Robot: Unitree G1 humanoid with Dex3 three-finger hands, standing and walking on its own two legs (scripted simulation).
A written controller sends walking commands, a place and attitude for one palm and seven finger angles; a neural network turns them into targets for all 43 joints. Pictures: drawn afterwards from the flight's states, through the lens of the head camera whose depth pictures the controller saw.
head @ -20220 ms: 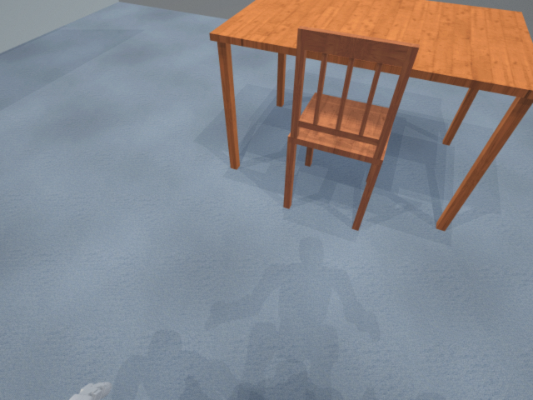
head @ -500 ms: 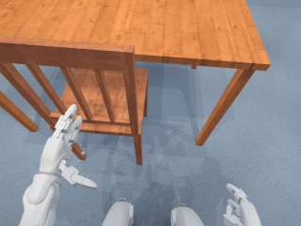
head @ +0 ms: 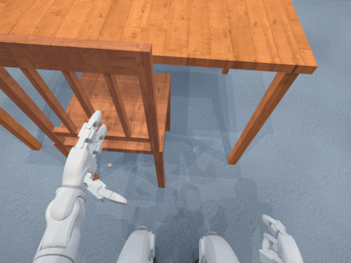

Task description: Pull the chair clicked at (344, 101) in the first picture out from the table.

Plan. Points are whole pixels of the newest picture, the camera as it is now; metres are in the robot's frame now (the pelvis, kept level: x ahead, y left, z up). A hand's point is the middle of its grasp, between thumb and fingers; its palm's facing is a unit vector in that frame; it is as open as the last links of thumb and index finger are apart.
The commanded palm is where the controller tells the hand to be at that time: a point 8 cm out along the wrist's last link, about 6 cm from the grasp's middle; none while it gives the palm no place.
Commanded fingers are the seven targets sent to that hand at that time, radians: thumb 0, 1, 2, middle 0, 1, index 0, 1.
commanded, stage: aim the fingers beside a spindle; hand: left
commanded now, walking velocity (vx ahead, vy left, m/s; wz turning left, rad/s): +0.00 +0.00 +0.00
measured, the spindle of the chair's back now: (87, 106) +0.49 +0.25 +0.00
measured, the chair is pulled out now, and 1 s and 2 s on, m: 0.00 0.00 0.00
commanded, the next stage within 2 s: push the fingers through the gap in 0.90 s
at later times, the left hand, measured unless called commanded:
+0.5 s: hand (114, 158) +0.34 +0.15 +0.02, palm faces -0.07 -1.00 -0.04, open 16.9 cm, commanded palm +0.31 +0.21 +0.02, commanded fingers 0.00 -0.50 0.30 -0.06 -0.08 -0.06 -0.08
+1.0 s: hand (112, 159) +0.34 +0.15 +0.02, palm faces -0.07 -1.00 -0.04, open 16.9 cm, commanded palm +0.32 +0.21 +0.02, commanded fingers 0.00 -0.50 0.30 -0.06 -0.08 -0.06 -0.08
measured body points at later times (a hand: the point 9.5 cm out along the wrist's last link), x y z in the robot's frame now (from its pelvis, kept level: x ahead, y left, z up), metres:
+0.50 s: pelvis -0.01 +0.00 -0.01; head +0.10 +0.00 +0.43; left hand +0.34 +0.20 +0.02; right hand +0.14 -0.25 -0.12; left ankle +0.03 +0.11 -0.63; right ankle +0.01 -0.11 -0.63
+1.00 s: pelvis +0.00 +0.00 -0.01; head +0.10 +0.01 +0.43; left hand +0.33 +0.21 +0.03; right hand +0.15 -0.25 -0.11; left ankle +0.03 +0.11 -0.63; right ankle +0.01 -0.11 -0.63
